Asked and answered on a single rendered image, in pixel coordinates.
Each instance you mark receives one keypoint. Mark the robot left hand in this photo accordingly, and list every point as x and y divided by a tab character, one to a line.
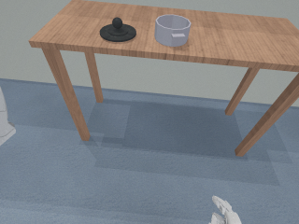
6	130

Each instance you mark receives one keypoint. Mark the knob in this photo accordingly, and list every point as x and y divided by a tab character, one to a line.
117	23

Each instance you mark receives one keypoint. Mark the pot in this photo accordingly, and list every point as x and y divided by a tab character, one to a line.
172	30

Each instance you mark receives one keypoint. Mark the table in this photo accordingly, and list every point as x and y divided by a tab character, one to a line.
255	42

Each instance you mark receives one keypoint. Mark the lid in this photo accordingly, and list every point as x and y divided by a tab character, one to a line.
112	34

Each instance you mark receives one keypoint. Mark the robot right hand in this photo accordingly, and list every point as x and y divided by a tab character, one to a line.
230	217

